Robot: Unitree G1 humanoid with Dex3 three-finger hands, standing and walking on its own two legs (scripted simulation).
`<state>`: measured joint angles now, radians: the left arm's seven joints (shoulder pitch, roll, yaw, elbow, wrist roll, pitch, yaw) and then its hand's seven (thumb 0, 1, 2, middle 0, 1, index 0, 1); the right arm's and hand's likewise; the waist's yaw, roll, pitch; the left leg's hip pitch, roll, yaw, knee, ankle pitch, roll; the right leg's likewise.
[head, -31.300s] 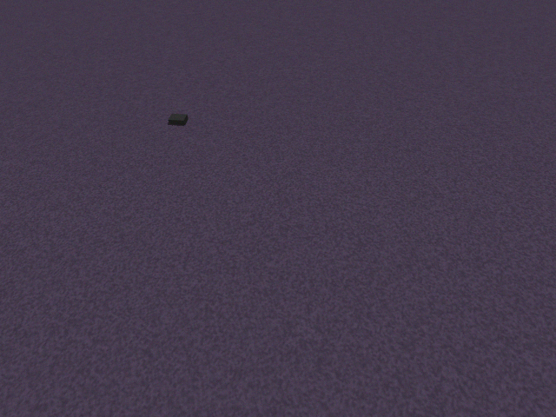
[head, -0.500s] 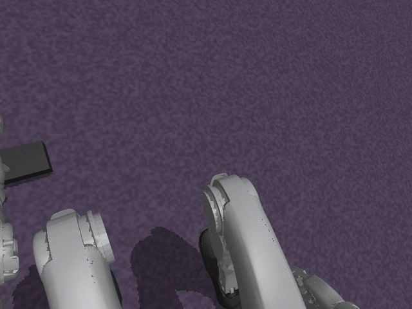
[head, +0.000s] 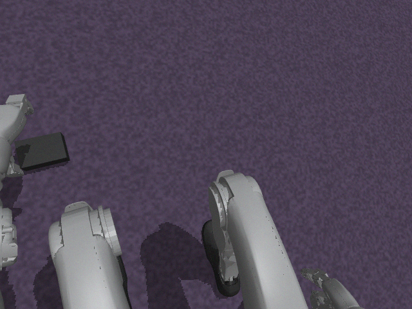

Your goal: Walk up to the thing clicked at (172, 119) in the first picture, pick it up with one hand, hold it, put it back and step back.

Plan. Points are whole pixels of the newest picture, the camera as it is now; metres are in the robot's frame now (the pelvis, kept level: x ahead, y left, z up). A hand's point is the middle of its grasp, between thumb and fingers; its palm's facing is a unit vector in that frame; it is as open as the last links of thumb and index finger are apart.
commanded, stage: withdraw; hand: left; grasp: from above
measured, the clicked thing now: (43, 151) +0.49 +0.29 -0.32
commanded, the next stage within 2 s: home in 0.08 s
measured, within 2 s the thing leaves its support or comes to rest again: neither
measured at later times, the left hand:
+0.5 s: hand out of the picture +0.46 +0.31 -0.11, palm faces -0.33 -0.19 -0.92, open 11.7 cm
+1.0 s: hand out of the picture +0.28 +0.25 +0.10, palm faces -0.08 -0.85 -0.53, open 7.4 cm
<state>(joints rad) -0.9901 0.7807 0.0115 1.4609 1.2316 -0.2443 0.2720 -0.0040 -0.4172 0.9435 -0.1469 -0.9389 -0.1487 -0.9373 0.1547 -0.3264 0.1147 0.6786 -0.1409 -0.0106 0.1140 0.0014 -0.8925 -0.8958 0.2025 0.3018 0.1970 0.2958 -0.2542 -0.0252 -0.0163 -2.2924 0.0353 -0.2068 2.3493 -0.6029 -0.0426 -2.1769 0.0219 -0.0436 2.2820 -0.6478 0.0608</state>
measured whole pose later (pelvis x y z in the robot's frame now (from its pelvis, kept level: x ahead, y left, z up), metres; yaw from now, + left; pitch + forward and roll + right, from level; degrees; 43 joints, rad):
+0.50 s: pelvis +0.02 +0.01 +0.02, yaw +1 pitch +35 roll -8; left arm -0.77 0.62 0.08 1.09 1.02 -0.05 0.26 0.00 0.05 0.83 -0.22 -0.56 -0.21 -0.56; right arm 0.17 -0.23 0.01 0.71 -0.09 -0.02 0.16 0.00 -0.89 -0.90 0.20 0.30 0.20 0.30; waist -0.17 0.05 -0.13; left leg -2.26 0.05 -0.17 2.30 -0.67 -0.03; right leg -2.14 0.01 -0.02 2.24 -0.71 0.08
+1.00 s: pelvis +0.02 +0.00 +0.20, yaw +6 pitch +26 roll -5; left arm -0.02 0.37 0.01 0.24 0.27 0.24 0.05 0.00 0.89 0.90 -0.21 -0.31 -0.21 -0.31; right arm 0.05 -0.24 -0.01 0.55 0.03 -0.04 -0.02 0.01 -0.90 -0.90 0.20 0.30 0.20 0.30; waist -0.04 0.03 -0.19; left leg -1.61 0.06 -0.10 1.73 -0.59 -0.03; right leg -1.52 -0.03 -0.03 1.69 -0.63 0.05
